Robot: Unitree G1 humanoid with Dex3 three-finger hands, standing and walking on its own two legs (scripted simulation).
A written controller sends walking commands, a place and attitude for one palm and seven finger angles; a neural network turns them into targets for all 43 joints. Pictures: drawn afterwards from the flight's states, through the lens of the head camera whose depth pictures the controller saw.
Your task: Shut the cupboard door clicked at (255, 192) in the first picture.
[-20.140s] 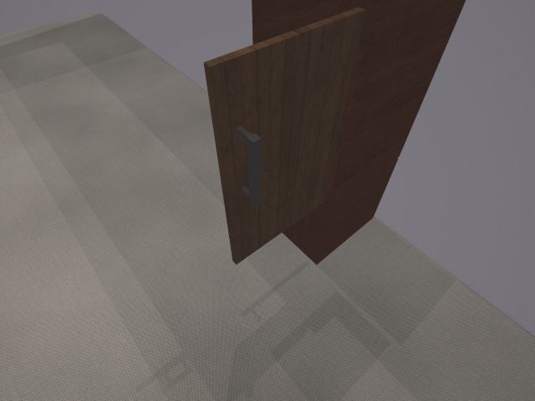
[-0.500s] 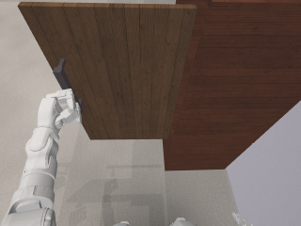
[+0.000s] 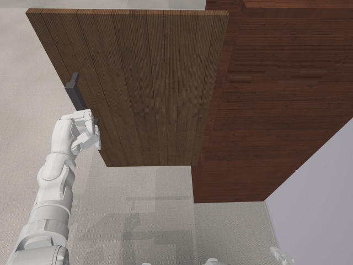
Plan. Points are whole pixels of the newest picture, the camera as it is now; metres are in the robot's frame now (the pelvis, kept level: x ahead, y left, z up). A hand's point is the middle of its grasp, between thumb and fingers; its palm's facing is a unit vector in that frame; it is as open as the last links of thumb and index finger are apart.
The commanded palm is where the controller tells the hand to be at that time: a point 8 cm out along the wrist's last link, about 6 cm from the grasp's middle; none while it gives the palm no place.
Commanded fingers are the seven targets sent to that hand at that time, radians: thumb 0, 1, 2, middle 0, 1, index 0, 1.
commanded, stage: push the door shut along its arc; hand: left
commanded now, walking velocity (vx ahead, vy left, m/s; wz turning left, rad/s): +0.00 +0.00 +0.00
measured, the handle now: (85, 107) +0.47 +0.24 +0.07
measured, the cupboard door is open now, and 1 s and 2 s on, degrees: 89 71 54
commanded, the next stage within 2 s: pull the fist back off the door in 1.80 s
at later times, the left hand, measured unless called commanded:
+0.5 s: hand (98, 116) +0.44 +0.20 +0.07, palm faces -0.07 -1.00 -0.03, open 3.1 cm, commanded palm +0.43 +0.24 +0.07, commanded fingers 0.00 0.90 0.90 -1.30 -1.50 -1.30 -1.50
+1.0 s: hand (112, 97) +0.50 +0.18 +0.07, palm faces -0.21 -0.98 -0.01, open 3.1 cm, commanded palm +0.51 +0.22 +0.07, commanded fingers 0.00 0.90 0.90 -1.30 -1.50 -1.30 -1.50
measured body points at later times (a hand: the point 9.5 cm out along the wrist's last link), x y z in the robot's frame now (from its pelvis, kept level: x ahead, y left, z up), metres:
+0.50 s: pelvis -0.01 -0.01 -0.01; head +0.08 +0.01 +0.43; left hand +0.44 +0.26 +0.07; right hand +0.04 -0.28 -0.12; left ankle -0.02 +0.09 -0.70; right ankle +0.03 -0.11 -0.70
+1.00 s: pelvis -0.01 +0.00 -0.02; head +0.12 +0.02 +0.41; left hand +0.51 +0.23 +0.08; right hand -0.01 -0.27 -0.13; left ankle -0.02 +0.09 -0.70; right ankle +0.03 -0.11 -0.70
